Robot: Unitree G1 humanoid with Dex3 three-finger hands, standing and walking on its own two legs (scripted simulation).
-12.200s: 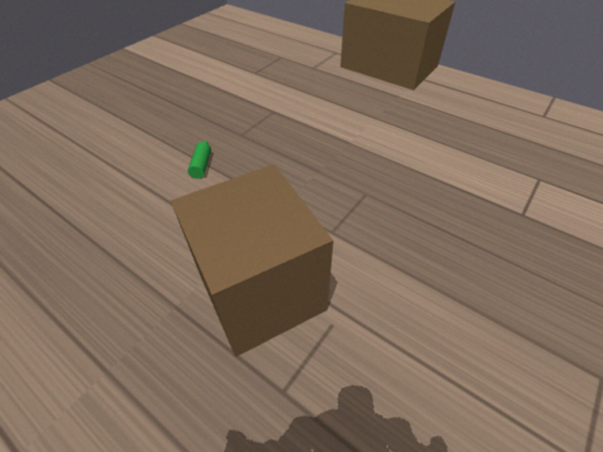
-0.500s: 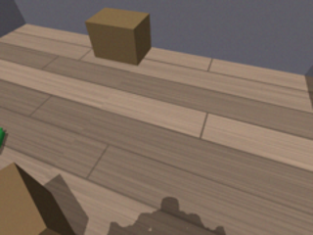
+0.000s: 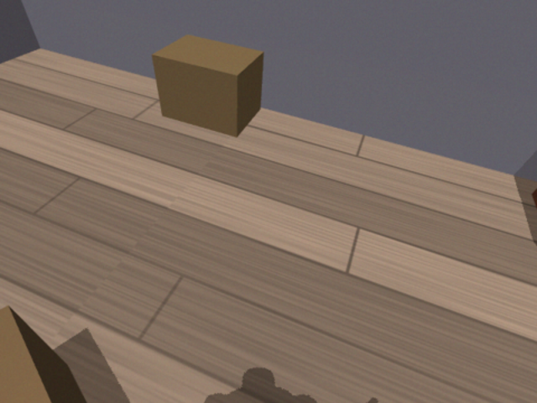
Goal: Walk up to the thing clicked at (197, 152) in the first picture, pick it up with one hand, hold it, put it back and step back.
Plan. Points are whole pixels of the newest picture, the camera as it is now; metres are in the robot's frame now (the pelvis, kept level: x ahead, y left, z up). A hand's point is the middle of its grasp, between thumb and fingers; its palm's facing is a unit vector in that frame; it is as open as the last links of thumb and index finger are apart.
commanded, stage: walk up
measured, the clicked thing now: out of the picture +0.77 +1.22 -0.71
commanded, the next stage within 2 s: none
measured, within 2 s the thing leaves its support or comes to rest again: neither
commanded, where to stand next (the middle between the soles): +1.32 -0.07 m, yaw -1 degrees
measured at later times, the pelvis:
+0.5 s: pelvis +0.24 -0.02 +0.00, yaw -3 degrees
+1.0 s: pelvis +0.54 -0.01 -0.01, yaw -3 degrees
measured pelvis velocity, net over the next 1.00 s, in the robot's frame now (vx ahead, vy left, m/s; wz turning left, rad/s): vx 0.54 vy -0.01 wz -0.05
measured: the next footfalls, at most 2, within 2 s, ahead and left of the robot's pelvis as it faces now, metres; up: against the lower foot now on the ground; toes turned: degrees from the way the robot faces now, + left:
right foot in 0.46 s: +0.38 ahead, -0.15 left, +0.00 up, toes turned -7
left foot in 0.90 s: +0.68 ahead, +0.09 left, +0.00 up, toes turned +2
